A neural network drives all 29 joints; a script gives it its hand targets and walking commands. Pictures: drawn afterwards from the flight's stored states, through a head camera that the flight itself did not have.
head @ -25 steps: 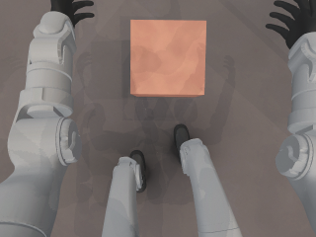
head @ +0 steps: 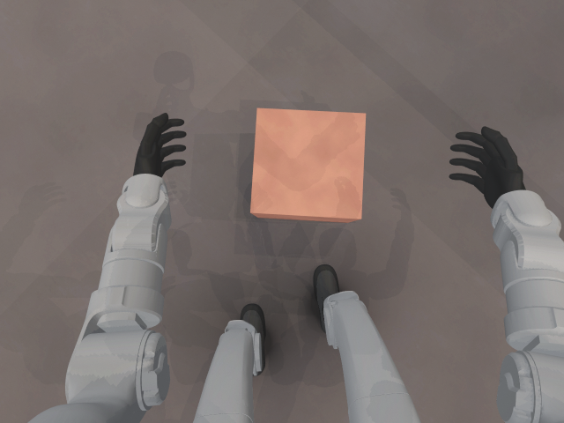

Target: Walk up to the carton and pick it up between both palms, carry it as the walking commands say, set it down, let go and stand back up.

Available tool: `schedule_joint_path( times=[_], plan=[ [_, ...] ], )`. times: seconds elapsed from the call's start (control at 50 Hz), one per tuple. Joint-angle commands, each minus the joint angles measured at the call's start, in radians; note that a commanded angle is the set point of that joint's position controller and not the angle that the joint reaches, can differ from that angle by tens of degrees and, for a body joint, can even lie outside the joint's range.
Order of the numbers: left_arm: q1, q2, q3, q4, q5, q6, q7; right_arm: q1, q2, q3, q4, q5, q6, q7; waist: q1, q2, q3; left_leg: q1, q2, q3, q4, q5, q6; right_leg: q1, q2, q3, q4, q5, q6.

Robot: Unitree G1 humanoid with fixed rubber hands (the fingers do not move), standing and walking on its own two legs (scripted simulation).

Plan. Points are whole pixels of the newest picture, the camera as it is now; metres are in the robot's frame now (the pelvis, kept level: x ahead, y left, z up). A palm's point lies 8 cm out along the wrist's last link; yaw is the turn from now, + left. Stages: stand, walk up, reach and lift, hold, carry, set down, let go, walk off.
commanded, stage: let go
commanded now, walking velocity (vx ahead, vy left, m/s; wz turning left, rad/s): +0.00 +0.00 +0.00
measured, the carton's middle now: (306, 170) +0.51 -0.09 -0.60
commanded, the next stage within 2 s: stand in 1.08 s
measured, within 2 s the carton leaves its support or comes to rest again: neither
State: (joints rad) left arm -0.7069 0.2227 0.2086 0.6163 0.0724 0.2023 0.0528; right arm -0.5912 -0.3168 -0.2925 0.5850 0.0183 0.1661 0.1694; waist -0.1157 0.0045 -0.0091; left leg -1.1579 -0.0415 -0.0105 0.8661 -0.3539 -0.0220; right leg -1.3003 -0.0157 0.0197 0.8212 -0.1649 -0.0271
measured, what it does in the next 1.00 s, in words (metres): rises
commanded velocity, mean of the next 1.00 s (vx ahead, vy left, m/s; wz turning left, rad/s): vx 0.00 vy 0.00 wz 0.00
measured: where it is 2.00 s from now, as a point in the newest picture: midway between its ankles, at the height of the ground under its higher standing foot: (292, 331)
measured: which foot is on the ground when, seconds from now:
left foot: down 0.00-1.00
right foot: down 0.00-1.00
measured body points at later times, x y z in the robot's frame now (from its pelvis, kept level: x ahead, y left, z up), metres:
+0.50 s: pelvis +0.05 +0.02 +0.07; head +0.14 +0.02 +0.51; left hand +0.29 +0.24 -0.02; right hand +0.22 -0.23 -0.02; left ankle +0.01 +0.14 -0.67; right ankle +0.09 -0.10 -0.67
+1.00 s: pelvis +0.08 +0.02 +0.07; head +0.09 +0.02 +0.52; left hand +0.26 +0.25 -0.01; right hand +0.24 -0.22 -0.01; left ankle +0.01 +0.14 -0.67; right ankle +0.09 -0.10 -0.67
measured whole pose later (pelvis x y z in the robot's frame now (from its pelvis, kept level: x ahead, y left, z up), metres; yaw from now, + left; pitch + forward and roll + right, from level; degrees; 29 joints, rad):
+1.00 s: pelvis +0.08 +0.02 +0.07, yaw -3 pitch -3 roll -1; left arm 0.23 0.21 0.02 0.45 -0.02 0.08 -0.03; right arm 0.23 -0.24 -0.02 0.39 -0.02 0.19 0.04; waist 0.00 0.03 0.08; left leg -0.04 0.00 -0.02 0.47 -0.38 0.01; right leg -0.20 0.02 0.01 0.47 -0.22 0.01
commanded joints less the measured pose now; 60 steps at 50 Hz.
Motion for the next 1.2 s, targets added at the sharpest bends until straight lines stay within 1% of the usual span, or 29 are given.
schedule_joint_path(
  times=[0.0,0.1,0.16,0.22,0.32,0.38,0.48,0.52,0.56,0.6,0.64,0.7,0.8,0.84,0.88,0.94,0.98,1.04,1.06,1.08,1.1,1.12,1.14,1.16,1.18],
  plan=[
    [-0.033,0.051,-0.019,-0.177,-0.002,-0.043,0.013,0.044,-0.145,0.013,-0.142,0.019,-0.045,0.011,-0.022,-0.006,-0.873,0.148,-0.053,0.028,-0.137,0.186,0.026,1.048,0.022,0.051,-0.007,0.462,-0.001],
    [0.171,0.049,-0.013,-0.141,-0.001,-0.091,-0.004,0.246,-0.083,0.083,-0.127,0.029,-0.082,0.001,0.013,0.0,-0.605,0.219,-0.034,0.011,-0.209,0.089,0.026,1.054,0.019,0.058,-0.098,0.297,0.013],
    [0.3,0.045,-0.022,-0.125,-0.01,-0.119,-0.014,0.358,-0.071,0.109,-0.153,0.03,-0.103,-0.012,0.028,-0.01,-0.525,0.293,-0.024,0.006,-0.25,0.071,0.028,1.099,0.019,0.051,-0.136,0.248,0.025],
    [0.421,0.036,-0.043,-0.129,-0.026,-0.147,-0.024,0.461,-0.064,0.132,-0.192,0.03,-0.124,-0.026,0.04,-0.025,-0.471,0.375,-0.01,0.002,-0.294,0.085,0.031,1.15,0.022,0.038,-0.167,0.246,0.035],
    [0.603,0.039,-0.075,-0.18,-0.049,-0.189,-0.044,0.633,-0.037,0.162,-0.261,0.023,-0.151,-0.052,0.053,-0.04,-0.381,0.526,0.006,0.0,-0.373,0.154,0.029,1.248,0.028,0.02,-0.239,0.285,0.047],
    [0.686,0.045,-0.091,-0.209,-0.052,-0.202,-0.061,0.717,-0.02,0.186,-0.284,0.008,-0.153,-0.064,0.057,-0.024,-0.308,0.601,0.009,-0.002,-0.42,0.189,0.022,1.285,0.034,0.008,-0.284,0.283,0.051],
    [0.796,0.052,-0.114,-0.242,-0.046,-0.199,-0.082,0.823,-0.004,0.213,-0.295,-0.006,-0.139,-0.077,0.068,0.017,-0.161,0.693,0.023,-0.015,-0.506,0.219,0.023,1.344,0.048,-0.016,-0.35,0.237,0.052],
    [0.833,0.048,-0.121,-0.258,-0.041,-0.191,-0.089,0.834,-0.007,0.215,-0.303,-0.012,-0.132,-0.078,0.077,0.038,-0.105,0.719,0.034,-0.028,-0.538,0.222,0.018,1.37,0.055,-0.026,-0.364,0.225,0.05],
    [0.846,0.05,-0.13,-0.266,-0.044,-0.178,-0.094,0.817,-0.015,0.217,-0.302,-0.015,-0.12,-0.078,0.081,0.061,-0.045,0.726,0.047,-0.041,-0.57,0.189,0.014,1.397,0.063,-0.035,-0.366,0.196,0.051],
    [0.854,0.057,-0.134,-0.27,-0.047,-0.163,-0.098,0.807,-0.02,0.219,-0.293,-0.019,-0.102,-0.078,0.084,0.075,0.005,0.72,0.057,-0.05,-0.594,0.152,0.014,1.431,0.068,-0.041,-0.364,0.166,0.052],
    [0.864,0.062,-0.138,-0.277,-0.047,-0.15,-0.102,0.81,-0.021,0.217,-0.281,-0.025,-0.087,-0.08,0.089,0.081,0.036,0.721,0.062,-0.056,-0.609,0.154,0.013,1.462,0.074,-0.043,-0.363,0.161,0.051],
    [0.874,0.067,-0.143,-0.275,-0.047,-0.131,-0.106,0.808,-0.02,0.212,-0.268,-0.031,-0.071,-0.086,0.088,0.061,0.053,0.746,0.057,-0.058,-0.6,0.218,0.01,1.475,0.079,-0.042,-0.365,0.182,0.047],
    [0.905,0.068,-0.149,-0.268,-0.059,-0.116,-0.106,0.831,-0.017,0.213,-0.259,-0.03,-0.048,-0.102,0.082,0.015,0.018,0.832,0.033,-0.043,-0.546,0.393,0.007,1.461,0.077,-0.028,-0.371,0.271,0.037],
    [0.918,0.071,-0.153,-0.266,-0.069,-0.119,-0.098,0.836,-0.021,0.221,-0.262,-0.029,-0.032,-0.112,0.091,0.012,-0.002,0.861,0.031,-0.035,-0.521,0.463,0.007,1.449,0.083,-0.016,-0.357,0.303,0.037],
    [0.916,0.075,-0.158,-0.259,-0.083,-0.129,-0.086,0.827,-0.026,0.231,-0.271,-0.029,-0.012,-0.123,0.097,0.009,-0.015,0.881,0.031,-0.028,-0.494,0.501,0.008,1.43,0.09,-0.004,-0.338,0.317,0.036],
    [0.921,0.084,-0.162,-0.252,-0.1,-0.139,-0.072,0.825,-0.019,0.247,-0.289,-0.034,0.02,-0.14,0.107,0.009,-0.034,0.907,0.029,-0.018,-0.458,0.532,0.01,1.392,0.097,0.009,-0.311,0.334,0.035],
    [0.933,0.09,-0.161,-0.243,-0.105,-0.143,-0.07,0.822,-0.027,0.248,-0.298,-0.043,0.035,-0.151,0.123,0.016,-0.044,0.918,0.029,-0.006,-0.44,0.546,0.011,1.365,0.097,0.008,-0.297,0.335,0.036],
    [0.954,0.086,-0.168,-0.227,-0.111,-0.147,-0.077,0.81,-0.075,0.231,-0.299,-0.052,0.037,-0.162,0.148,0.022,-0.054,0.939,0.034,0.002,-0.426,0.546,0.012,1.334,0.093,-0.012,-0.285,0.312,0.041],
    [0.958,0.083,-0.17,-0.221,-0.11,-0.148,-0.081,0.804,-0.09,0.226,-0.295,-0.055,0.035,-0.164,0.157,0.022,-0.053,0.945,0.036,0.004,-0.423,0.538,0.012,1.325,0.091,-0.019,-0.283,0.298,0.043],
    [0.934,0.207,-0.124,-0.075,-0.01,-0.153,-0.051,0.789,-0.117,0.206,-0.181,-0.054,-0.031,-0.191,0.13,0.156,0.006,0.888,0.071,-0.011,-0.438,0.205,-0.019,1.151,-0.036,0.009,-0.339,0.127,0.04],
    [0.927,0.226,-0.122,-0.064,0.0,-0.159,-0.042,0.792,-0.102,0.215,-0.172,-0.059,-0.069,-0.195,0.129,0.124,0.052,0.903,0.071,-0.036,-0.457,0.059,-0.006,1.081,-0.035,0.03,-0.367,-0.001,0.031],
    [0.896,0.224,-0.123,-0.053,0.0,-0.165,-0.042,0.788,-0.098,0.218,-0.159,-0.065,-0.094,-0.189,0.122,0.091,0.073,0.888,0.077,-0.063,-0.476,-0.048,0.001,1.038,-0.035,0.041,-0.386,-0.106,0.029],
    [0.877,0.224,-0.121,-0.046,-0.003,-0.173,-0.045,0.788,-0.11,0.217,-0.146,-0.068,-0.113,-0.183,0.121,0.058,0.073,0.881,0.082,-0.08,-0.483,-0.093,0.007,1.021,-0.035,0.048,-0.397,-0.162,0.027],
    [0.865,0.22,-0.121,-0.034,-0.006,-0.181,-0.046,0.789,-0.118,0.214,-0.13,-0.067,-0.128,-0.177,0.124,0.029,0.065,0.883,0.087,-0.089,-0.483,-0.098,0.013,1.016,-0.034,0.051,-0.399,-0.177,0.026],
    [0.858,0.217,-0.123,-0.018,-0.009,-0.19,-0.051,0.787,-0.126,0.212,-0.118,-0.064,-0.138,-0.172,0.123,0.006,0.046,0.893,0.089,-0.094,-0.477,-0.066,0.019,1.027,-0.032,0.053,-0.399,-0.155,0.021]
  ],
)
